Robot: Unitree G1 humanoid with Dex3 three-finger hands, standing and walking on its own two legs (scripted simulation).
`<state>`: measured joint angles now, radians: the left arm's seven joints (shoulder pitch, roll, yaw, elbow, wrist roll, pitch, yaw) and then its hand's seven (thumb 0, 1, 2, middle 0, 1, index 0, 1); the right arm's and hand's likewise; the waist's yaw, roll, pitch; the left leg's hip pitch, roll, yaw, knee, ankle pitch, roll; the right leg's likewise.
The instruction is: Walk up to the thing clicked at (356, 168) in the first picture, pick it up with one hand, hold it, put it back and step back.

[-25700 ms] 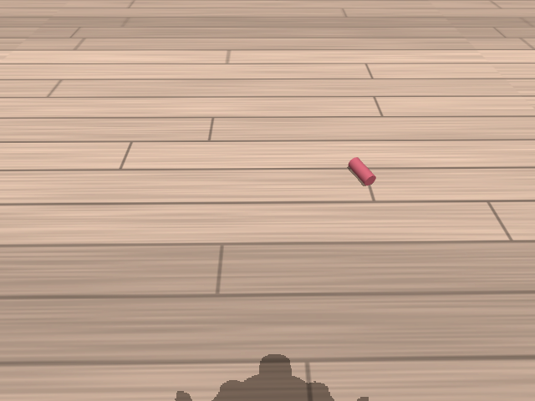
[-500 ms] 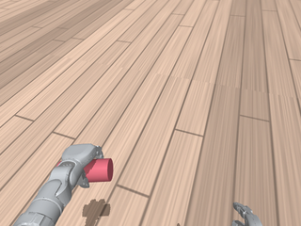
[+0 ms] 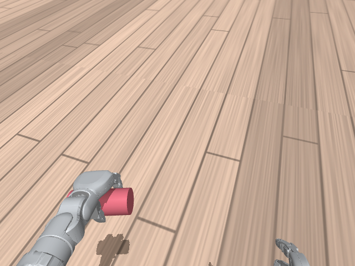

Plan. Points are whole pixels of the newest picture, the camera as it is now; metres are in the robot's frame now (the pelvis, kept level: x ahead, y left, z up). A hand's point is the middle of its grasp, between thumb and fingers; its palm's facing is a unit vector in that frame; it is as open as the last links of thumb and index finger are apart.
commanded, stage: crouch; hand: left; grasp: from above
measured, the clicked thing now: (101, 202) +0.30 +0.23 -0.07
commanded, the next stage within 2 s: none
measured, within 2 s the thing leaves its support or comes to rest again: neither
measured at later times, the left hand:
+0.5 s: hand (106, 213) +0.29 +0.23 -0.12, palm faces -0.48 +0.00 -0.88, open 9.7 cm
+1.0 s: hand (126, 215) +0.38 +0.24 -0.36, palm faces -0.46 +0.01 -0.89, open 9.7 cm
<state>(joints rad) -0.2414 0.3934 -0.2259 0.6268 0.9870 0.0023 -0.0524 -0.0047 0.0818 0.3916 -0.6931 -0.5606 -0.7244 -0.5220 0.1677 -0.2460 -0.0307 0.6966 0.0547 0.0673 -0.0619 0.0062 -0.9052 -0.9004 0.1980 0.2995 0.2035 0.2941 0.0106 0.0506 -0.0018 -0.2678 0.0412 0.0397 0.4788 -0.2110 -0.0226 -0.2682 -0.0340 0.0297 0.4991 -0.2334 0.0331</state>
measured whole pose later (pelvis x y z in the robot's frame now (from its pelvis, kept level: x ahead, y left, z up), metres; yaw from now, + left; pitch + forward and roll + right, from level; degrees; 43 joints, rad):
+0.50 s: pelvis -0.02 +0.00 -0.03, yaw +1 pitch +9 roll +0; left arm -0.38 0.38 -0.20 0.94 1.11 -0.09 0.18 -0.01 0.05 0.43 -0.70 -0.59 -0.73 -0.55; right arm 0.17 -0.25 -0.04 0.70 0.01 0.06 -0.03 0.00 -0.90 -0.90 0.20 0.30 0.21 0.29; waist -0.04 0.00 -0.03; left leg -0.60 0.04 0.01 0.75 -0.30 -0.03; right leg -0.58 -0.03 0.01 0.75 -0.32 0.03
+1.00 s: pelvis -0.05 +0.02 -0.23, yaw -1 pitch +34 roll -4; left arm -0.77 0.48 -0.03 1.28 1.16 -0.03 0.34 -0.01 0.07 0.43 -0.68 -0.56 -0.71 -0.53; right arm 0.25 -0.21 -0.05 0.76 -0.06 -0.01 -0.01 0.00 -0.90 -0.90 0.20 0.30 0.21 0.29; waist -0.18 0.06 -0.19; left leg -1.70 0.05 -0.05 1.70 -0.59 0.00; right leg -1.64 -0.01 0.02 1.66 -0.61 0.06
